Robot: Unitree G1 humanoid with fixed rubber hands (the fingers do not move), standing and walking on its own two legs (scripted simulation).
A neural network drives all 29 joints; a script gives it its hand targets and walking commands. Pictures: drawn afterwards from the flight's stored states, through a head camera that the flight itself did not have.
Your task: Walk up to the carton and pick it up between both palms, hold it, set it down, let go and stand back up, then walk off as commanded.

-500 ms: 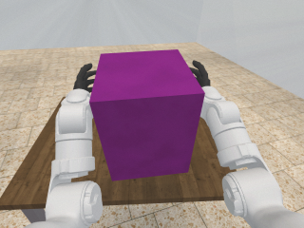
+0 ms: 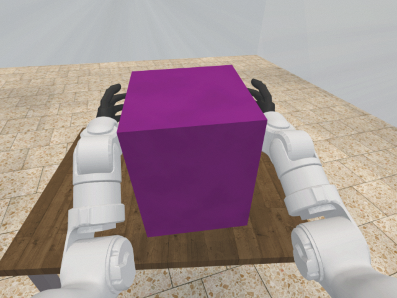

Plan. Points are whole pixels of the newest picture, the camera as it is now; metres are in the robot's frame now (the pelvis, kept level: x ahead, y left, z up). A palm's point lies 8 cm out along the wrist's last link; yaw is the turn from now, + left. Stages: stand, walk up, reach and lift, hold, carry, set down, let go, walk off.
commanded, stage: hold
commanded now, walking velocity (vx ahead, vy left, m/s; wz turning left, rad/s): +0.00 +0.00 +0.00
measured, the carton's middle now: (190, 149) +0.35 +0.00 +0.20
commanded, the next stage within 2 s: none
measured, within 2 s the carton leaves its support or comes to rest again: neither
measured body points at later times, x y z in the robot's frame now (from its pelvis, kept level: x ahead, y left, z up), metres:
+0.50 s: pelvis +0.00 +0.00 +0.00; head -0.08 +0.02 +0.44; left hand +0.37 +0.16 +0.25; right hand +0.38 -0.14 +0.27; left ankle +0.03 +0.12 -0.75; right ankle +0.00 -0.12 -0.75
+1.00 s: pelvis +0.00 +0.00 +0.00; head -0.08 +0.02 +0.44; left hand +0.38 +0.16 +0.26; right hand +0.38 -0.14 +0.27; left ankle +0.03 +0.12 -0.75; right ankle +0.00 -0.12 -0.75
